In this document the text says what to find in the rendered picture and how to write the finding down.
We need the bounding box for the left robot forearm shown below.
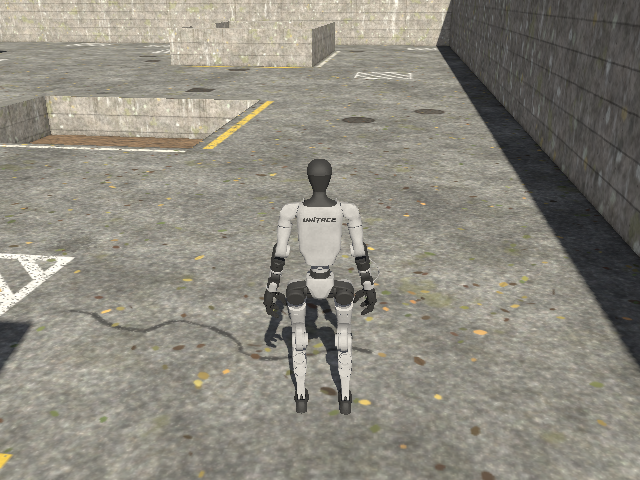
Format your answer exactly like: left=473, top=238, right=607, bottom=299
left=266, top=243, right=285, bottom=292

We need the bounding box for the robot right upper arm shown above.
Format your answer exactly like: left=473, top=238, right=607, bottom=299
left=340, top=202, right=366, bottom=258

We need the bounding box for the robot left hand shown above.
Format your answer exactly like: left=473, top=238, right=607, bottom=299
left=263, top=289, right=287, bottom=318

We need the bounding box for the robot right hand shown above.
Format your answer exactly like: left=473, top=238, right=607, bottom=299
left=353, top=288, right=377, bottom=315

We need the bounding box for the right robot forearm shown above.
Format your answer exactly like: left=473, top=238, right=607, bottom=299
left=355, top=242, right=374, bottom=290

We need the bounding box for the robot head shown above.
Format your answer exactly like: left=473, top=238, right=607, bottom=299
left=302, top=159, right=337, bottom=207

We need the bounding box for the robot left upper arm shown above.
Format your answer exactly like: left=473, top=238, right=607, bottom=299
left=275, top=202, right=299, bottom=258

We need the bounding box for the robot right shin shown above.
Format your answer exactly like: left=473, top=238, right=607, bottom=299
left=338, top=333, right=352, bottom=401

